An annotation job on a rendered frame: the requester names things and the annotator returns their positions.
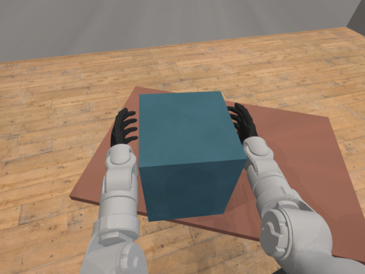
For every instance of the robot right forearm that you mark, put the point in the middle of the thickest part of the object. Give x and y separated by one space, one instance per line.
268 183

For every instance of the robot right hand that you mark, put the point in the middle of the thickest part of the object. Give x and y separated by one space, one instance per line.
245 126

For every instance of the carton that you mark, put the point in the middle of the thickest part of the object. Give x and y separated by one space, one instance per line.
190 155

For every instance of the robot left hand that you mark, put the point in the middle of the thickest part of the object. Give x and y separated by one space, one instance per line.
118 132

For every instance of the robot left upper arm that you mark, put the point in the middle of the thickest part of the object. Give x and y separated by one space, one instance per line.
122 258

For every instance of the robot right upper arm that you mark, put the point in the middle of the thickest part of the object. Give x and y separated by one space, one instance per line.
300 242

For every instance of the robot left forearm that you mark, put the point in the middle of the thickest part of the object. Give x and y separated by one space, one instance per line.
117 221

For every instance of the table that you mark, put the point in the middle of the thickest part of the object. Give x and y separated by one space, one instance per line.
307 153

